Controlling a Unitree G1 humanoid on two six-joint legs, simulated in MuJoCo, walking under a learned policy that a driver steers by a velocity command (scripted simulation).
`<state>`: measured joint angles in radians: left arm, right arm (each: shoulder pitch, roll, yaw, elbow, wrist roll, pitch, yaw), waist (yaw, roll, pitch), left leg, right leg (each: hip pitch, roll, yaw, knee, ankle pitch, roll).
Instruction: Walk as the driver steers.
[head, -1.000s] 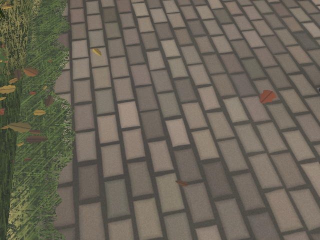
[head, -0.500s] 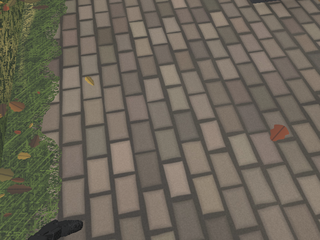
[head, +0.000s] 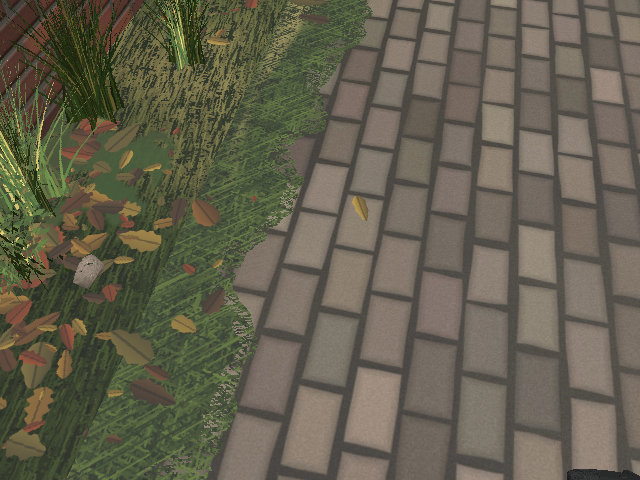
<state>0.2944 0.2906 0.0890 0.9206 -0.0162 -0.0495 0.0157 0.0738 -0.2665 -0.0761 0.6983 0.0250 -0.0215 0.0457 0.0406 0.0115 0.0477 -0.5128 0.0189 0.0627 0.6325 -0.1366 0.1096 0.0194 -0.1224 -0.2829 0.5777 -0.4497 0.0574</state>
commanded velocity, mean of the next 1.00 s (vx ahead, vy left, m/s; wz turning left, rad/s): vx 0.50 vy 0.00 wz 0.09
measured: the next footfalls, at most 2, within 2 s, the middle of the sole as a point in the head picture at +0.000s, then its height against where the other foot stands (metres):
right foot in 0.48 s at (370, 470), level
left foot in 0.98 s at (254, 369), level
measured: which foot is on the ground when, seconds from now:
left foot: down 0.00-0.50, up 0.52-0.96, down 0.98-1.00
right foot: down 0.00-0.00, up 0.02-0.46, down 0.48-0.98, up 1.00-1.00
